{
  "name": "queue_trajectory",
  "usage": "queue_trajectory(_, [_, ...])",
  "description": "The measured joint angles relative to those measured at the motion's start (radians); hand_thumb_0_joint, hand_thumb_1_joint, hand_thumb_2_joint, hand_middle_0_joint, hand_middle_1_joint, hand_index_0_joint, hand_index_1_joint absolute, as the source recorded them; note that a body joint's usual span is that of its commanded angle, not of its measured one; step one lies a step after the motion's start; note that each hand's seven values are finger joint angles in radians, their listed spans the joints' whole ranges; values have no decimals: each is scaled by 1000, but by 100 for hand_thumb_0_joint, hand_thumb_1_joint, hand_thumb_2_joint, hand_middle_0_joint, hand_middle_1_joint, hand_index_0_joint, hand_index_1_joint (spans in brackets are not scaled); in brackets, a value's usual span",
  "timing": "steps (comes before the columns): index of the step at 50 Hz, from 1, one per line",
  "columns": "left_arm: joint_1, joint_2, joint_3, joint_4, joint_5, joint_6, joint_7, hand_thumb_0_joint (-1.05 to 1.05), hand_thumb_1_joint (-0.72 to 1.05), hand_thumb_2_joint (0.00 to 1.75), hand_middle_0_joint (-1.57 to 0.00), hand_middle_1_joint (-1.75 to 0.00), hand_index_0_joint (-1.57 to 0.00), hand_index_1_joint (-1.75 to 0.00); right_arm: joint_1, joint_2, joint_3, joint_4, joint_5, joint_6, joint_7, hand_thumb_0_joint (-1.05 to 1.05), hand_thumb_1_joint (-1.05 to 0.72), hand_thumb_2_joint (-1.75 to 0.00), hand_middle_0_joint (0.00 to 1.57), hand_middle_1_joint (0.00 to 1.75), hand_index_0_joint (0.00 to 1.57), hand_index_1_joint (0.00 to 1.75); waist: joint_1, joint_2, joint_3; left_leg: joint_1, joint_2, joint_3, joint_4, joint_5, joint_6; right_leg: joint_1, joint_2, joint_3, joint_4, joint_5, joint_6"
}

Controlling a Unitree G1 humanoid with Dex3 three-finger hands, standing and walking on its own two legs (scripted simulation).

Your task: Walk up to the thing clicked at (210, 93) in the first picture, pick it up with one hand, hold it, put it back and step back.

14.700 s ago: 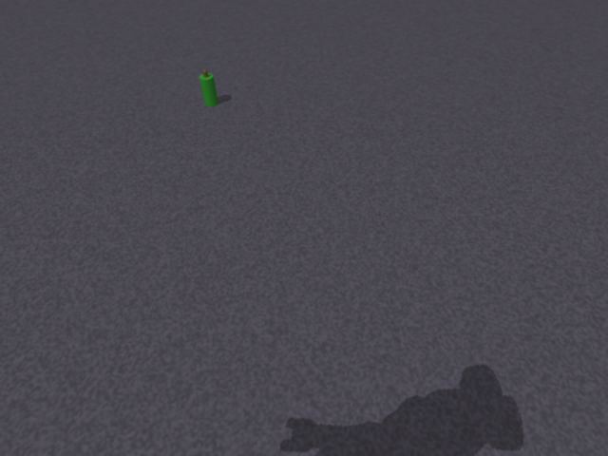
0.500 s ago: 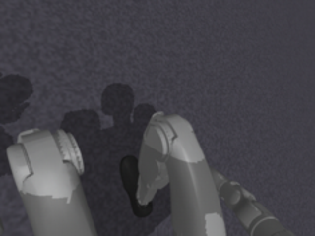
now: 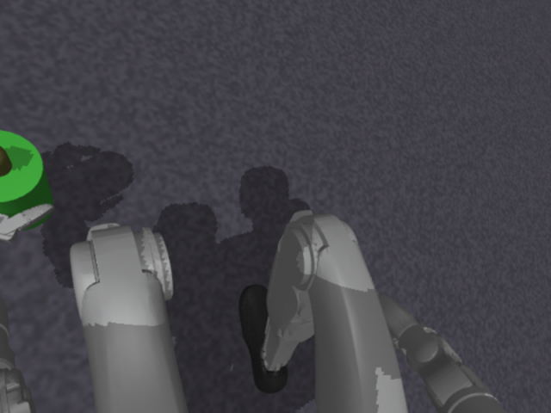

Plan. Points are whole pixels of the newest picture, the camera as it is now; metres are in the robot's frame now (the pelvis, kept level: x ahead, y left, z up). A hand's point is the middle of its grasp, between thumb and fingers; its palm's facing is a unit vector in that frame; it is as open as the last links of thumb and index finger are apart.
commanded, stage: settle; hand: left
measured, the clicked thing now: (7, 183) +0.38 +0.30 -0.13
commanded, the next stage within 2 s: lift in 1.36 s
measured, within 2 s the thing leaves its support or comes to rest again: neither
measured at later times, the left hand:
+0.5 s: hand out of the picture +0.37 +0.32 -0.02, palm faces +0.39 -0.92 -0.05, open 11.4 cm
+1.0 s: hand out of the picture +0.38 +0.31 +0.03, palm faces +0.40 -0.92 -0.04, open 11.4 cm
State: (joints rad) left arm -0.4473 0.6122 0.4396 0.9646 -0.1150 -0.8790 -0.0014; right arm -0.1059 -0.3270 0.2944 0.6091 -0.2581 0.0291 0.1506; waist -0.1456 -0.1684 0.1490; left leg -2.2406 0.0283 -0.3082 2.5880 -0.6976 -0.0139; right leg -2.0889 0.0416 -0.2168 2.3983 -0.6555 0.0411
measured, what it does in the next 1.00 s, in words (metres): rises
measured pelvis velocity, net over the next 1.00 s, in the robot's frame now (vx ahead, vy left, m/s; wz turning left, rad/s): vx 0.02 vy -0.01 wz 0.14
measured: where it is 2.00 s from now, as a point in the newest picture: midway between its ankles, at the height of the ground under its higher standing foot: (202, 376)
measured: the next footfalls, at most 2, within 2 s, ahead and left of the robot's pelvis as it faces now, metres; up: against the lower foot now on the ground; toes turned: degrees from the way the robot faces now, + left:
none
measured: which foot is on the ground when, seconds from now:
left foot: down 0.00-1.00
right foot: down 0.00-1.00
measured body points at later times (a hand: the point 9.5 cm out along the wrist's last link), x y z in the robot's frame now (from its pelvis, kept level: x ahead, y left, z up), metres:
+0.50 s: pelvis +0.01 -0.01 +0.03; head +0.20 +0.09 +0.43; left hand +0.35 +0.36 -0.01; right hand +0.21 -0.24 -0.08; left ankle +0.08 +0.13 -0.26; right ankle +0.13 -0.12 -0.26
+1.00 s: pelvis +0.02 -0.01 +0.07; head +0.21 +0.07 +0.47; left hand +0.35 +0.36 +0.03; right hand +0.21 -0.25 -0.05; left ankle +0.08 +0.13 -0.26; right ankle +0.13 -0.12 -0.26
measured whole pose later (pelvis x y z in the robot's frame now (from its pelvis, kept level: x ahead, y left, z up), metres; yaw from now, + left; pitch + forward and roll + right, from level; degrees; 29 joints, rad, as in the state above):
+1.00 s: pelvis +0.02 -0.01 +0.07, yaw +8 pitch +31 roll -6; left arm -0.47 0.39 0.47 0.77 -0.17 -0.59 -0.19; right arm 0.04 -0.28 0.03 0.68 -0.06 0.02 0.05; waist -0.08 -0.02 -0.10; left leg -2.16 0.04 -0.12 2.30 -0.70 -0.02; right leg -2.09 0.00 -0.08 2.25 -0.71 0.00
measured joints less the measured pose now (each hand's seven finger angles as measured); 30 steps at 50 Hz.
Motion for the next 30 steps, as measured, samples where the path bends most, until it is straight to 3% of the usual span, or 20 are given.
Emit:
queue_trajectory(13, [40,-124,-42,-167,-41,142,-70,-2,-61,94,-70,-112,-70,-113,76,27,-127,41,110,14,-29,0,-90,-91,20,30,21,30,46,86,-130,-12,3,85,-90,10,5,-37,-25,60,-31,-21,-16])
queue_trajectory(30, [7,-184,1,-198,-72,242,-161,-2,-61,94,-71,-112,-71,-112,127,52,-215,64,180,11,-79,0,-90,-91,20,30,20,30,62,136,-217,19,9,154,-192,-7,-5,-46,-40,113,-78,-55,-35])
